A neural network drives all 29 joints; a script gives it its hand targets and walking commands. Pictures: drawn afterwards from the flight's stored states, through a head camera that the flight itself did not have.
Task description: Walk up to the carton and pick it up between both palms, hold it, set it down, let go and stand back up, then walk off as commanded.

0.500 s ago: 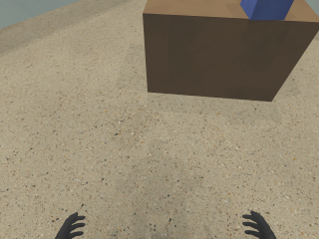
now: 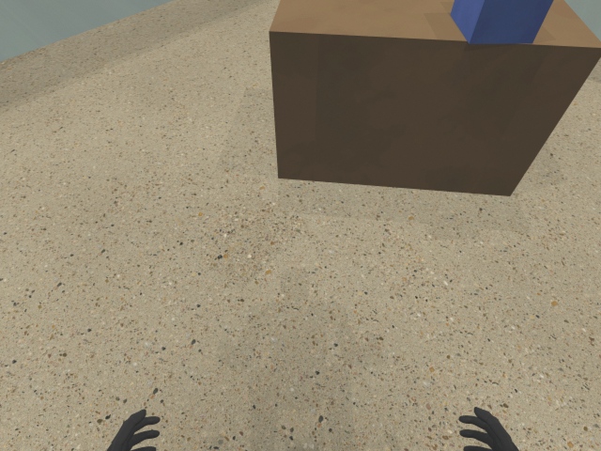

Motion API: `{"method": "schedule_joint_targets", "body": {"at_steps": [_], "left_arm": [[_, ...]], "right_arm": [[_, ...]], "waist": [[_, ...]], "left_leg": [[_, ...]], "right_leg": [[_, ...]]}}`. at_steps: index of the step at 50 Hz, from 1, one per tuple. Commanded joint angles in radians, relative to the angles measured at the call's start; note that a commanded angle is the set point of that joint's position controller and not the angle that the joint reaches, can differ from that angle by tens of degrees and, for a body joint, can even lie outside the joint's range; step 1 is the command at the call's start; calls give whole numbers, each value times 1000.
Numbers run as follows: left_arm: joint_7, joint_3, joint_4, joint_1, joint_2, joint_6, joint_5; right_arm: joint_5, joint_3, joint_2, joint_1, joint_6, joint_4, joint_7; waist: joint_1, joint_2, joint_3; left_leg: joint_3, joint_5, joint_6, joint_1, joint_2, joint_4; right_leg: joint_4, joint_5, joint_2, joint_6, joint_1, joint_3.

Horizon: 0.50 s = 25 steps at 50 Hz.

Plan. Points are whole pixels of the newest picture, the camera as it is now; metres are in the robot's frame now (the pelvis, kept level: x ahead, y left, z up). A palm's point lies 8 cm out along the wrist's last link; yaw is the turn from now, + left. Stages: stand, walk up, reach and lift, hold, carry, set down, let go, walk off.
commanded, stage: stand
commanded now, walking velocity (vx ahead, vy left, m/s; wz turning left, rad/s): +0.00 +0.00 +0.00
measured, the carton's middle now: out of the picture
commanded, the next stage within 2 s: walk up in 1.06 s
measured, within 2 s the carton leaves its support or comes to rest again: neither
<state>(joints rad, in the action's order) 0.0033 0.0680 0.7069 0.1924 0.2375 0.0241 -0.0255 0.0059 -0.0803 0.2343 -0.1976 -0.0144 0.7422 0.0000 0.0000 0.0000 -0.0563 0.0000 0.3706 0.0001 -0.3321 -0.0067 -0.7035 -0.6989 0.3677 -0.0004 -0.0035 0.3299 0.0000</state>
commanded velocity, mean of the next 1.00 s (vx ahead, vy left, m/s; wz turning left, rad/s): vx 0.00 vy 0.00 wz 0.00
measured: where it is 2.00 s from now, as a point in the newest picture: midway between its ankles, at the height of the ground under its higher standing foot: outside the picture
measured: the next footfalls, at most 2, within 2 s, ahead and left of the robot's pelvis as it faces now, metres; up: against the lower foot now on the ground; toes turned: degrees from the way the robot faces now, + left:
right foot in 1.62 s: +0.16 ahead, -0.23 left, +0.00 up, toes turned -4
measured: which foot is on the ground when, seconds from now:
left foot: down 0.00-1.00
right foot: down 0.00-1.00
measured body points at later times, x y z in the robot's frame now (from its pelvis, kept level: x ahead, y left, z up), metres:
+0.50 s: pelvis -0.01 +0.00 +0.00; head +0.01 +0.00 +0.45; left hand +0.12 +0.26 -0.11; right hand +0.10 -0.26 -0.12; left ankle +0.00 +0.12 -0.72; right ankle +0.00 -0.12 -0.72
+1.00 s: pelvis -0.02 +0.00 +0.00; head -0.01 +0.00 +0.45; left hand +0.10 +0.26 -0.12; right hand +0.08 -0.27 -0.13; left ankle +0.00 +0.12 -0.72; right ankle +0.00 -0.12 -0.72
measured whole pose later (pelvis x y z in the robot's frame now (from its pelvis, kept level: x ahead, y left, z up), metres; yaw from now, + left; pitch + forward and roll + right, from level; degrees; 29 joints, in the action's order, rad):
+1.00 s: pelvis -0.02 +0.00 +0.00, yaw +0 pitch -2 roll +0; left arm 0.00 0.07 0.84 0.18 0.24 0.02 -0.03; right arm 0.01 -0.07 0.24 -0.20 -0.01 0.87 0.00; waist 0.00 0.00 -0.06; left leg 0.00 0.35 0.00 -0.32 -0.01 -0.70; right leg -0.70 0.34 0.00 0.00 0.31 0.00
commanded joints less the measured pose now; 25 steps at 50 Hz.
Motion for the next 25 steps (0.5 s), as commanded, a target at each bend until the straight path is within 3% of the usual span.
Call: {"method": "schedule_joint_targets", "body": {"at_steps": [1, 25], "left_arm": [[9, 53, -34, -58, 245, 41, -1], [7, 44, 33, -76, 250, 37, 2]], "right_arm": [[17, -41, 254, 44, -48, -30, -12], [16, -33, 261, 57, -46, 40, -9]], "waist": [[4, -17, 150], [4, -22, 104]], "left_leg": [[99, -277, 78, 62, -86, 110], [117, -195, 75, 47, -86, 160]], "right_leg": [[104, -269, -93, -78, -64, 90], [163, -185, -98, -74, -56, 116]]}}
